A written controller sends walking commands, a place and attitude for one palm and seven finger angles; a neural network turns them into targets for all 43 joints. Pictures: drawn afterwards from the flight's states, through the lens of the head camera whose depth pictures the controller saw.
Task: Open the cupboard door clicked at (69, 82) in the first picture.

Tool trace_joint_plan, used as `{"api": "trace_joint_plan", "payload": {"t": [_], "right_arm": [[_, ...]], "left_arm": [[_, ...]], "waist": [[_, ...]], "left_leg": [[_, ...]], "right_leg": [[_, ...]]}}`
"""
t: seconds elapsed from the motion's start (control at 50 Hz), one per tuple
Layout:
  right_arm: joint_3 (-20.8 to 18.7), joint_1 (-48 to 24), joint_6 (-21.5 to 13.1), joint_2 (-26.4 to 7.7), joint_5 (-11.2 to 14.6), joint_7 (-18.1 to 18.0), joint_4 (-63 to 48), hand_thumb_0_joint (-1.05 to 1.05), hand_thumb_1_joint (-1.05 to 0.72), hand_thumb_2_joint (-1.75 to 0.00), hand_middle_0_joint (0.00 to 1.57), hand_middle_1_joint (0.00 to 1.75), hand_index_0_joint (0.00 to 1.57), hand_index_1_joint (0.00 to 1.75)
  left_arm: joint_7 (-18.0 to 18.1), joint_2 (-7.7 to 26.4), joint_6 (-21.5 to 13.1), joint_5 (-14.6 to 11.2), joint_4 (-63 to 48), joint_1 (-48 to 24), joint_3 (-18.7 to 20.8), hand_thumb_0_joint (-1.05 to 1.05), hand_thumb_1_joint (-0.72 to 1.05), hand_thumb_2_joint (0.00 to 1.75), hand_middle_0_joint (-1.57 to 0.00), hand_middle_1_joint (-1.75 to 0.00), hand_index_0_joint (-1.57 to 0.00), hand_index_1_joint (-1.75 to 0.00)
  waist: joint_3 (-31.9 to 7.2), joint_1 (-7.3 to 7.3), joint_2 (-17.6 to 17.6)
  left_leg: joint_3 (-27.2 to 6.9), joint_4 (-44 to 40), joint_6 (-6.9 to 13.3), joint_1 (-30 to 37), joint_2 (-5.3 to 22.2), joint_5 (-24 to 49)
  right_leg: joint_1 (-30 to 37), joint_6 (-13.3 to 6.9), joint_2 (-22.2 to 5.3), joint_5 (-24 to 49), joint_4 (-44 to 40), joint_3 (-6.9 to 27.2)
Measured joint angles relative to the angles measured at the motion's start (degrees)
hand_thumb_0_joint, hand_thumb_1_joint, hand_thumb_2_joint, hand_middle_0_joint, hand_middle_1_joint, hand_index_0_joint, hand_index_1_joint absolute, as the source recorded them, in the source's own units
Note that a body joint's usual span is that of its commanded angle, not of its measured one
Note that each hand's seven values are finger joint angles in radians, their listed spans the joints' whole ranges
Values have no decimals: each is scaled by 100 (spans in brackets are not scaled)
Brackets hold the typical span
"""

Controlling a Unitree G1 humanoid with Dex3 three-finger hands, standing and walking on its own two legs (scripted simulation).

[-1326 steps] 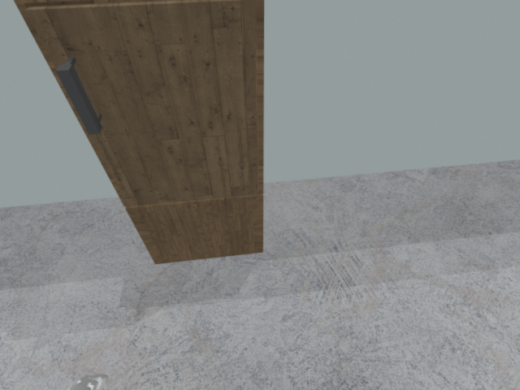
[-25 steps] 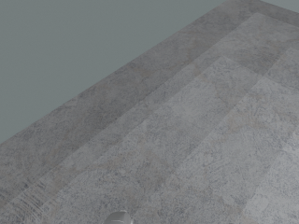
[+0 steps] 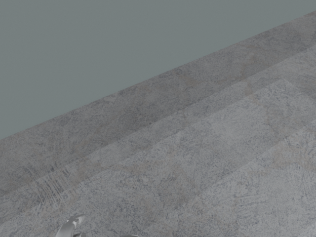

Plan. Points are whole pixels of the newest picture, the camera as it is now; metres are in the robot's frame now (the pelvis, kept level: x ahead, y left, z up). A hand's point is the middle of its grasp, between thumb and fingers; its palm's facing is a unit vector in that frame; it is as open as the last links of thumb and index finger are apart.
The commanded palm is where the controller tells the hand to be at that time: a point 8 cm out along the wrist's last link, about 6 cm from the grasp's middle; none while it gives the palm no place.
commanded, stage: turn to face it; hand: left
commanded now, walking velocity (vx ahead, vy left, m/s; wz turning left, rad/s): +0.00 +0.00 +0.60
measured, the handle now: out of the picture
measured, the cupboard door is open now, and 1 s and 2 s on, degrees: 42 42 42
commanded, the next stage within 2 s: take the last steps up to it in 1.86 s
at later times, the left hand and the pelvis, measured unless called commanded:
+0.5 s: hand out of the picture -0.01 +0.22 -0.17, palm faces +0.35 -0.90 -0.27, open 7.4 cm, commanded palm none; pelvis +0.01 +0.00 +0.00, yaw +19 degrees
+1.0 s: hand out of the picture +0.01 +0.15 -0.14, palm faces +0.59 -0.77 -0.26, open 7.3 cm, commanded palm none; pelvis +0.06 -0.04 +0.01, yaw +38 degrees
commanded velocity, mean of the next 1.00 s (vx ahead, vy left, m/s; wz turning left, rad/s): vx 0.00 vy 0.00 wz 0.60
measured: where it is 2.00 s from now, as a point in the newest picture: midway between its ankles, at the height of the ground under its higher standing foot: outside the picture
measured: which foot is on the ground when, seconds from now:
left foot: down 0.00-0.00, up 0.02-0.38, down 0.40-0.76, up 0.78-1.00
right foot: down 0.00-0.40, up 0.42-0.74, down 0.76-1.00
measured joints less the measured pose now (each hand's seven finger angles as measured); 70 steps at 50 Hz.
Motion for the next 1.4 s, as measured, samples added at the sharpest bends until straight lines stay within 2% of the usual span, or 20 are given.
{"api": "trace_joint_plan", "payload": {"t": [0.06,0.1,0.14,0.22,0.32,0.38,0.42,0.48,0.54,0.64,0.74,0.82,0.9,0.96,1.08,1.12,1.14,1.2,1.26,1.4], "right_arm": [[-92,-65,91,-118,23,-1,98,1,-90,-90,20,30,20,30],[-114,-122,148,-155,20,26,142,1,-90,-90,20,30,20,29],[-110,-167,168,-149,25,62,151,1,-90,-90,20,30,20,29],[-60,-237,178,-75,41,111,164,1,-91,-90,19,30,19,29],[7,-442,153,-4,59,133,150,1,-91,-90,19,30,19,29],[43,-544,58,9,48,142,23,1,-91,-90,19,30,19,29],[35,-602,-56,16,17,131,-84,1,-91,-90,19,30,20,29],[69,-577,-138,52,4,46,-173,0,-90,-90,20,30,20,29],[92,-473,-138,48,-16,-20,-163,0,-90,-90,20,30,20,29],[104,-318,-106,40,-33,-9,-83,0,-90,-90,20,30,20,30],[42,-187,-13,27,-23,1,-38,0,-90,-90,20,30,20,30],[-80,-203,104,-97,26,11,59,1,-90,-90,20,30,20,30],[-103,-281,169,-133,24,73,126,1,-90,-90,20,30,20,29],[-70,-300,173,-76,38,107,142,1,-91,-90,19,30,20,29],[16,-451,127,24,60,129,136,1,-91,-90,19,30,19,29],[44,-501,64,31,51,138,62,1,-91,-90,19,30,19,29],[48,-508,7,5,31,145,0,1,-90,-90,19,30,19,29],[63,-559,-122,59,6,80,-95,0,-90,-90,20,30,20,29],[84,-460,-151,74,-20,-14,-126,0,-90,-90,20,30,20,29],[97,-263,-99,49,-47,-22,-34,0,-90,-90,20,30,20,30]], "left_arm": [[56,-175,-108,38,8,20,-89,0,90,90,-20,-30,-20,-30],[86,-262,-97,32,35,108,-133,0,90,90,-20,-30,-20,-30],[103,-318,-72,32,90,196,-159,0,90,90,-20,-30,-20,-30],[95,-358,-77,39,171,314,-178,0,90,90,-21,-30,-20,-30],[81,-233,-111,69,210,428,-99,0,91,89,-21,-30,-20,-30],[50,-83,-85,42,272,566,-34,0,91,89,-21,-30,-20,-30],[32,42,19,7,335,597,20,0,91,89,-21,-30,-20,-30],[80,162,235,14,462,472,80,1,91,90,-21,-30,-20,-30],[34,184,261,23,438,347,113,1,91,90,-20,-30,-20,-30],[-7,137,191,20,232,213,90,1,91,90,-20,-30,-19,-30],[-17,39,70,-10,64,137,22,1,91,90,-20,-30,-19,-30],[48,-172,-84,47,20,160,-76,0,90,90,-20,-30,-20,-30],[91,-335,-62,39,90,304,-149,0,90,90,-20,-30,-20,-30],[93,-377,-61,47,156,376,-162,0,90,90,-21,-30,-20,-30],[67,-212,-106,72,209,439,-70,0,91,89,-21,-30,-20,-30],[44,-116,-95,48,245,509,-32,0,91,89,-21,-30,-20,-30],[27,-78,-69,22,254,567,-7,0,91,89,-21,-30,-20,-30],[56,96,158,4,370,472,53,0,91,90,-21,-30,-20,-30],[49,152,247,4,416,332,98,1,91,90,-20,-30,-20,-30],[-2,96,173,-7,177,99,70,1,91,90,-20,-30,-19,-30]], "waist": [[118,-18,145],[160,-34,130],[176,-79,74],[209,-82,-110],[300,95,-289],[279,143,-394],[262,150,-460],[241,170,-462],[172,190,-368],[104,178,-204],[60,69,-24],[139,59,130],[197,-10,63],[196,-42,-88],[277,113,-329],[269,134,-393],[221,131,-367],[247,141,-457],[181,150,-383],[116,124,-143]], "left_leg": [[53,1731,-33,-551,-91,-1142],[244,2832,-90,-850,-62,-1111],[408,3241,-159,-957,33,-938],[648,2659,-236,-763,210,-882],[903,1275,-156,-256,262,-960],[1090,160,-24,215,188,-313],[1047,130,383,183,123,39],[892,223,351,150,90,-217],[706,-126,260,267,68,-36],[409,-468,207,355,57,179],[37,-165,17,149,24,55],[20,1788,-14,-527,-112,-1155],[380,3281,-137,-940,13,-916],[589,2886,-204,-811,154,-878],[938,1053,-128,-149,238,-919],[1064,242,-46,184,191,-424],[1036,-55,134,287,200,65],[914,252,316,138,109,-179],[720,8,253,224,85,-159],[283,-419,131,367,58,109]], "right_leg": [[78,-354,-54,-142,117,-227],[236,-411,-136,-155,-23,-341],[396,-412,-218,-93,-222,-478],[623,-403,-389,-59,-449,-814],[683,-339,-569,-249,-262,-1226],[556,-230,-733,-540,219,-1422],[120,-77,-801,-1009,1190,-1137],[-583,69,-559,-1337,2624,-405],[-976,136,-433,-894,3015,-63],[-956,173,-302,-640,2221,110],[-224,113,-36,-238,458,6],[17,-348,-88,-149,194,-276],[353,-409,-242,-70,-182,-551],[535,-399,-379,-33,-394,-798],[628,-308,-636,-282,-181,-1301],[551,-228,-755,-493,154,-1437],[394,-169,-797,-615,511,-1459],[-332,35,-655,-1449,2141,-699],[-834,125,-448,-1158,2917,-232],[-788,163,-232,-766,1829,83]]}}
